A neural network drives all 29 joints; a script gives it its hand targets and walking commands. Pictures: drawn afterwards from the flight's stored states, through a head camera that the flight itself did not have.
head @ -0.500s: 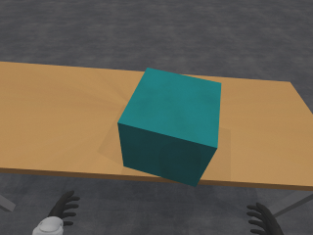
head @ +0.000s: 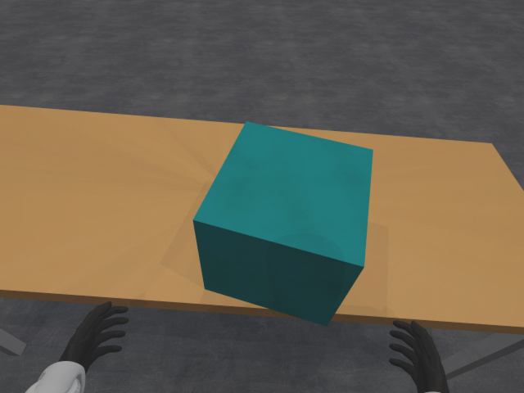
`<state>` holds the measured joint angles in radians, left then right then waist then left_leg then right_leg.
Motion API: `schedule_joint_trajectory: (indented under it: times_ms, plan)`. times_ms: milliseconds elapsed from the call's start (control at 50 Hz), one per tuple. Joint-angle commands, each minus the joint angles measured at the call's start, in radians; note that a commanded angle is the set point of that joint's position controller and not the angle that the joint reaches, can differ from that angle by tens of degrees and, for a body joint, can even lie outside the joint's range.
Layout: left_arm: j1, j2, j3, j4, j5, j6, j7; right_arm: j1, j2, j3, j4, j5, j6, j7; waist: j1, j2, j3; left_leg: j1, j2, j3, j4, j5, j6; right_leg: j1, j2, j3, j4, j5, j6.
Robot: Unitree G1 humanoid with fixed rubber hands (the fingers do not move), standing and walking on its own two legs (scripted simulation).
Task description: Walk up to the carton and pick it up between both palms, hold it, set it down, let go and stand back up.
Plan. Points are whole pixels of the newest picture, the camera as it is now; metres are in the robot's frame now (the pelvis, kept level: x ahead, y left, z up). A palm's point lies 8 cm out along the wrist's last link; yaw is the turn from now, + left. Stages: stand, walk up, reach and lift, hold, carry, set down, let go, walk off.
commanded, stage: reach and lift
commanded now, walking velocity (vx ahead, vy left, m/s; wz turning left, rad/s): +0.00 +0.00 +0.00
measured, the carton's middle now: (285, 222) +0.41 -0.02 -0.01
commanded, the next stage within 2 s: none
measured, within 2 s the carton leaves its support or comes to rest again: neither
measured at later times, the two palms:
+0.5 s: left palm (70, 351) +0.17 +0.28 +0.00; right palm (407, 367) +0.17 -0.18 +0.00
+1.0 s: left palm (80, 288) +0.23 +0.27 +0.05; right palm (410, 315) +0.23 -0.18 +0.05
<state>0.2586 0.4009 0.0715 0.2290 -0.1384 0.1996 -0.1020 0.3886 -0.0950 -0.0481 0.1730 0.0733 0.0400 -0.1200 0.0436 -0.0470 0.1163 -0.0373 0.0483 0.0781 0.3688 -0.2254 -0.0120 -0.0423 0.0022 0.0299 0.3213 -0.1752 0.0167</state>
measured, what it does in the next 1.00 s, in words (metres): stands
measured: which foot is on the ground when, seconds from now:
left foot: down 0.00-1.00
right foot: down 0.00-1.00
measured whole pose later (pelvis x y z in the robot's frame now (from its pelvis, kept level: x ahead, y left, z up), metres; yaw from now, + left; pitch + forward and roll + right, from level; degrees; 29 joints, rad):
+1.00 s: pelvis +0.01 +0.01 +0.00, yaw +2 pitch -6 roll -1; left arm 0.12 0.47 0.01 0.14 -0.35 0.06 -0.15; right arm 0.26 -0.08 -0.01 -0.09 0.19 0.18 -0.26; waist 0.01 0.00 0.05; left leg -0.06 0.03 0.03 0.44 -0.27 0.00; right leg -0.03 0.00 0.01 0.34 -0.20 0.02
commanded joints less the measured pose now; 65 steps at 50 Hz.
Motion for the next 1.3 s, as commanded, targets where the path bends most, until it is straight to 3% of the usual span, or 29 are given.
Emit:
schedule_joint_trajectory:
  times_ms: [0,40,140,240,360,380,420,440,560,660,760,860,920,960,1040,1100,1180,1280]
  plan:
    - [0.017,0.136,0.052,-0.176,-0.04,-0.134,-0.007,0.032,-0.044,-0.022,-0.111,0.016,-0.101,-0.021,-0.017,0.168,-0.116,0.009,-0.035,0.014,-0.034,0.233,-0.044,-0.009,0.004,-0.012,-0.064,0.117,-0.037]
    - [0.052,0.127,0.036,-0.204,-0.063,-0.177,-0.006,0.037,-0.048,-0.026,-0.13,0.02,-0.136,-0.023,-0.035,0.173,-0.138,0.006,-0.029,0.002,-0.021,0.298,-0.056,0.006,0.011,-0.017,-0.053,0.154,-0.044]
    - [0.134,0.122,0.035,-0.181,-0.078,-0.263,-0.029,0.087,-0.043,-0.007,-0.127,0.019,-0.217,-0.038,-0.033,0.123,-0.104,0.036,-0.03,-0.027,0.002,0.407,-0.066,0.013,0.021,-0.017,-0.052,0.21,-0.042]
    - [0.16,0.127,0.015,-0.176,-0.108,-0.321,-0.051,0.102,-0.034,0.008,-0.134,0.033,-0.265,-0.065,-0.025,0.082,-0.061,0.051,-0.034,-0.04,0.015,0.423,-0.071,0.008,0.015,-0.015,-0.061,0.222,-0.047]
    - [0.161,0.133,-0.002,-0.229,-0.122,-0.369,-0.057,0.116,-0.019,0.023,-0.168,0.073,-0.299,-0.07,-0.015,0.135,-0.051,0.031,-0.027,-0.058,0.015,0.427,-0.086,0.021,0.028,-0.016,-0.053,0.193,-0.062]
    - [0.155,0.134,0.01,-0.207,-0.122,-0.372,-0.06,0.116,-0.009,0.041,-0.17,0.086,-0.291,-0.071,0.004,0.132,-0.048,0.015,-0.03,-0.053,0.019,0.408,-0.078,0.017,0.014,-0.009,-0.055,0.191,-0.067]
    - [0.138,0.158,0.001,-0.22,-0.14,-0.381,-0.064,0.112,0.0,0.036,-0.197,0.091,-0.288,-0.085,-0.006,0.126,-0.038,0.004,-0.025,-0.056,0.015,0.37,-0.075,0.024,0.009,0.0,-0.052,0.181,-0.065]
    - [0.126,0.165,0.008,-0.245,-0.137,-0.388,-0.061,0.108,-0.007,0.041,-0.222,0.1,-0.292,-0.085,0.004,0.134,-0.054,0.01,-0.026,-0.055,0.015,0.359,-0.076,0.018,0.012,0.001,-0.048,0.163,-0.061]
    - [0.053,0.197,-0.019,-0.262,-0.174,-0.381,-0.059,0.084,0.019,0.031,-0.248,0.092,-0.241,-0.114,-0.023,0.173,-0.049,-0.04,-0.012,-0.068,-0.007,0.18,-0.058,0.004,-0.001,0.006,-0.048,0.054,-0.077]
    - [-0.05,0.21,-0.032,-0.243,-0.199,-0.324,-0.05,-0.015,0.009,0.024,-0.301,0.075,-0.147,-0.126,-0.02,0.187,-0.02,-0.126,-0.004,-0.068,-0.039,0.0,-0.03,-0.008,-0.021,0.016,-0.048,-0.051,-0.083]
    - [-0.172,0.224,-0.034,-0.233,-0.226,-0.266,-0.035,-0.129,-0.001,0.006,-0.371,0.071,-0.022,-0.128,-0.027,0.146,-0.046,-0.205,0.016,-0.063,-0.07,-0.145,0.004,0.011,-0.031,0.021,-0.037,-0.105,-0.074]
    - [-0.232,0.226,0.0,-0.209,-0.216,-0.195,-0.039,-0.184,-0.033,0.02,-0.401,0.108,0.089,-0.132,-0.028,0.119,-0.065,-0.175,0.015,-0.066,-0.065,-0.075,0.005,0.027,-0.026,0.02,-0.036,-0.031,-0.071]
    - [-0.276,0.198,-0.005,-0.207,-0.207,-0.14,-0.055,-0.188,-0.047,0.009,-0.384,0.117,0.146,-0.143,-0.065,0.114,-0.076,-0.127,0.019,-0.075,-0.06,0.008,-0.006,0.045,-0.014,0.015,-0.043,0.049,-0.073]
    - [-0.324,0.211,0.018,-0.225,-0.197,-0.118,-0.06,-0.218,-0.061,0.012,-0.386,0.127,0.164,-0.151,-0.059,0.118,-0.092,-0.089,0.0,-0.066,-0.048,0.04,-0.011,0.019,-0.017,0.02,-0.059,0.06,-0.067]
    - [-0.329,0.203,0.043,-0.271,-0.19,-0.067,-0.064,-0.228,-0.078,0.017,-0.462,0.157,0.167,-0.155,-0.055,0.107,-0.147,-0.022,-0.018,-0.055,-0.017,0.205,-0.025,0.023,-0.01,0.013,-0.056,0.175,-0.061]
    - [-0.355,0.195,0.076,-0.264,-0.165,-0.04,-0.061,-0.251,-0.086,0.02,-0.468,0.159,0.173,-0.143,-0.045,0.109,-0.147,-0.016,-0.021,-0.048,-0.022,0.218,-0.022,0.024,-0.005,0.009,-0.055,0.197,-0.065]
    - [-0.369,0.191,0.081,-0.305,-0.164,-0.017,-0.06,-0.266,-0.121,0.007,-0.495,0.173,0.169,-0.134,-0.062,0.119,-0.192,0.03,-0.026,-0.038,-0.02,0.322,-0.037,0.042,0.013,0.002,-0.046,0.278,-0.061]
    - [-0.426,0.191,0.099,-0.31,-0.149,0.002,-0.059,-0.306,-0.132,0.031,-0.49,0.175,0.168,-0.134,-0.053,0.117,-0.234,0.056,-0.037,-0.031,-0.012,0.381,-0.039,0.076,0.011,0.009,-0.045,0.364,-0.052]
